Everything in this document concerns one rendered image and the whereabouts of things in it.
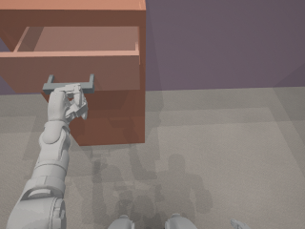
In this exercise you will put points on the robot left thigh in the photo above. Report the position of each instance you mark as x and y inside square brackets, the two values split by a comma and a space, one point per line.
[122, 224]

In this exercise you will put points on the left robot hand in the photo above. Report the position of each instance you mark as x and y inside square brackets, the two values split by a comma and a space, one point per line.
[61, 109]

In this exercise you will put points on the robot left upper arm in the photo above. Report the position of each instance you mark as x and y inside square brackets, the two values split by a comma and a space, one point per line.
[39, 213]

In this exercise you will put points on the drawer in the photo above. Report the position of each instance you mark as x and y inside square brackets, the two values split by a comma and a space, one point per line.
[71, 55]

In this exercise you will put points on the cabinet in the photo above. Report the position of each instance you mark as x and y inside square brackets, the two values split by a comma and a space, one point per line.
[113, 117]

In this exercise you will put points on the left robot forearm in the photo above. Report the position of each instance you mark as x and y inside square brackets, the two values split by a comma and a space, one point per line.
[49, 173]

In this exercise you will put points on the robot left shin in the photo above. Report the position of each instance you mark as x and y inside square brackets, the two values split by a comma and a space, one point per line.
[124, 217]

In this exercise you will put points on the handle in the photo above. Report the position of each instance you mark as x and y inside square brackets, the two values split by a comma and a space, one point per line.
[87, 87]

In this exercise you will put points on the right robot hand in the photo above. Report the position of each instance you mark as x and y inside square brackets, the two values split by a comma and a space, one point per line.
[236, 224]

